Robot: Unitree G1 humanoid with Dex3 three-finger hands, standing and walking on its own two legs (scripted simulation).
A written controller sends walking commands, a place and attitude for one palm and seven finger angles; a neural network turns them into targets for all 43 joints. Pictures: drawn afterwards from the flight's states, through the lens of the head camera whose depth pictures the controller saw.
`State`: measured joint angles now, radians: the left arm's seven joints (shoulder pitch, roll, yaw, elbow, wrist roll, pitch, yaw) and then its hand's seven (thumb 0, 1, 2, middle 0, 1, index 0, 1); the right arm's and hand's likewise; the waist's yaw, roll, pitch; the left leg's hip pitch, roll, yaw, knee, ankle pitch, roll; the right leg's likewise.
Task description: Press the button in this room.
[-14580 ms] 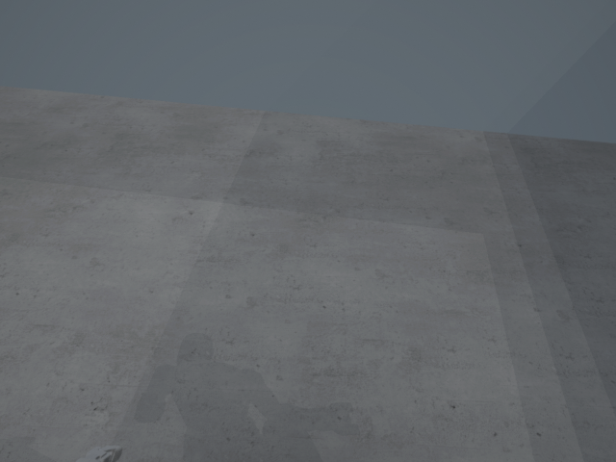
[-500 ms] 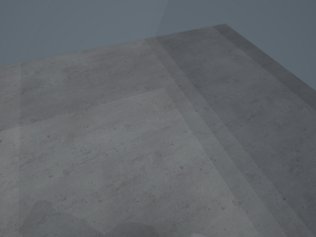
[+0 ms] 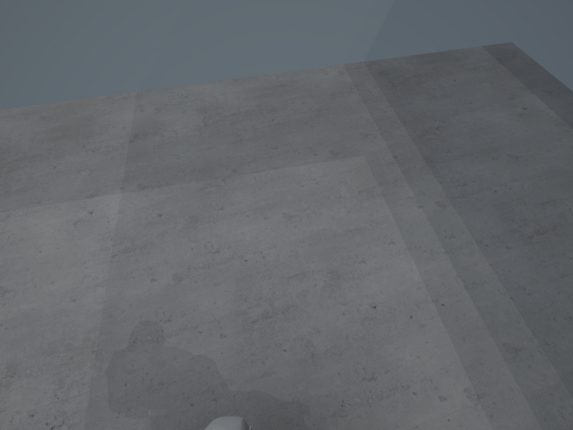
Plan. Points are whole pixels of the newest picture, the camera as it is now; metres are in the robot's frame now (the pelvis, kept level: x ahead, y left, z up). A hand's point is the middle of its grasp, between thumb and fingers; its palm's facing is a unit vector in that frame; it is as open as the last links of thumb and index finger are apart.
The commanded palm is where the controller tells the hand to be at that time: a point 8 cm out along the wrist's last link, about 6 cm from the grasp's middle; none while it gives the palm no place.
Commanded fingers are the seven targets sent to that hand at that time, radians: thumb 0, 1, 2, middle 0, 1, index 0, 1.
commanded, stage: turn or walk to find it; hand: left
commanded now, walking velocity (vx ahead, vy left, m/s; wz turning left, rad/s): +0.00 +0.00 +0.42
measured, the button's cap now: out of the picture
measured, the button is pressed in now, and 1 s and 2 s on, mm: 0 0 0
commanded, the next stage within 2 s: stand and wait in 1.02 s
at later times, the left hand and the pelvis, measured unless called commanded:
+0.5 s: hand out of the picture +0.04 +0.24 -0.16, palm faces +0.20 -0.94 -0.28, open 7.4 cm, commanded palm none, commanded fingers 0.00 0.90 0.90 -0.20 -0.30 -0.20 -0.30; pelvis -0.01 +0.02 +0.00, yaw +11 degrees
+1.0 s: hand out of the picture -0.08 +0.20 -0.17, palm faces +0.45 -0.85 -0.27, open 7.3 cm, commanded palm none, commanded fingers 0.00 0.90 0.90 -0.20 -0.30 -0.20 -0.30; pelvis -0.02 +0.00 -0.01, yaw +26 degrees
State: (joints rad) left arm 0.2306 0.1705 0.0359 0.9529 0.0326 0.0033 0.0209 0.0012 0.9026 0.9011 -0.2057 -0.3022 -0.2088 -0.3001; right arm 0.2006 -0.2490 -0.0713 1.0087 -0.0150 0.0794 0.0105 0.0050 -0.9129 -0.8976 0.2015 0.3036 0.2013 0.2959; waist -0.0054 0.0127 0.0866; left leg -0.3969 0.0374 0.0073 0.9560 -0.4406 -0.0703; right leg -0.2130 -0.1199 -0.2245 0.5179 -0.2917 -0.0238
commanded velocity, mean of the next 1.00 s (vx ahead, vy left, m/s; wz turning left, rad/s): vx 0.00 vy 0.00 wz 0.42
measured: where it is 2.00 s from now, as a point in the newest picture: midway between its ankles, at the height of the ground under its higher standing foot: outside the picture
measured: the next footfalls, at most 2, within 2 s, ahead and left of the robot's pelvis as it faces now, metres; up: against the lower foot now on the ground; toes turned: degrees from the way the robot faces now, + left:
left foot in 0.12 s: +0.02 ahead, +0.15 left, +0.00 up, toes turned +8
right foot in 0.56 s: +0.05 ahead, -0.09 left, +0.00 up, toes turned +8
